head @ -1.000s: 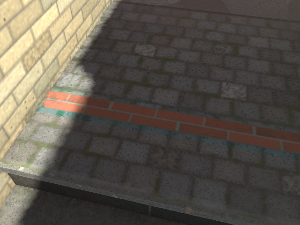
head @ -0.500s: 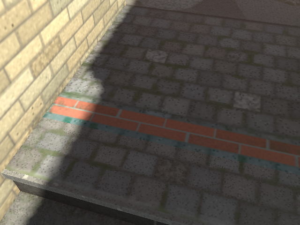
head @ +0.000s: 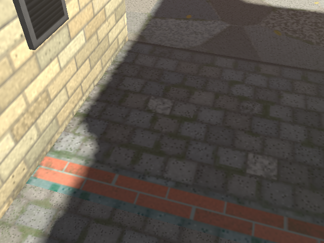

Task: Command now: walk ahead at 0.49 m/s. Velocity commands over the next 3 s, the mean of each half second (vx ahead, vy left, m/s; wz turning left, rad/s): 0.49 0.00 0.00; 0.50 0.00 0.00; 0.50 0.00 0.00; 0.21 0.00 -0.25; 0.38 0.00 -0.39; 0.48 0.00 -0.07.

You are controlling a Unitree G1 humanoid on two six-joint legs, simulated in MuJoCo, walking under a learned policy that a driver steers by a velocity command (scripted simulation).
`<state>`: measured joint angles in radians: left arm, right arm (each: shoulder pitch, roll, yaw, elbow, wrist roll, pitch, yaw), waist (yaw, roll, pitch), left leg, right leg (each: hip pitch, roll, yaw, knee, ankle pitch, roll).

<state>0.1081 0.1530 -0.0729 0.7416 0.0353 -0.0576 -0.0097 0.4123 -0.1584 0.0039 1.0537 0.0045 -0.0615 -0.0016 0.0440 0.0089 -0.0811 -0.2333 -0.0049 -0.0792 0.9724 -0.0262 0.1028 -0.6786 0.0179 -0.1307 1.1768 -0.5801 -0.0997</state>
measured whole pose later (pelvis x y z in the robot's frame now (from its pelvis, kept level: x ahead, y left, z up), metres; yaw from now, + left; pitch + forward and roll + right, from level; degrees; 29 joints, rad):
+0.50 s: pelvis +0.23 +0.05 +0.13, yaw -1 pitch +5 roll +5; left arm 0.71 0.01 -0.06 1.14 0.02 -0.05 0.02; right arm -0.09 -0.06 0.11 0.60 0.04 -0.06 0.07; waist 0.08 -0.01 -0.02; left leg -0.93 0.04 0.24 1.26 -0.45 0.12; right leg 0.07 -0.14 -0.04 0.19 -0.15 -0.03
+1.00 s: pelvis +0.50 +0.03 +0.27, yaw -1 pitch +2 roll +1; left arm 0.04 0.19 -0.02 0.81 -0.02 -0.07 -0.06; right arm 0.52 -0.16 0.02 1.02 -0.01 -0.09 0.00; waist -0.09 -0.02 -0.05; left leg 0.07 0.01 0.16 0.22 -0.32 0.00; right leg -0.70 -0.10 -0.04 0.76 -0.01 -0.03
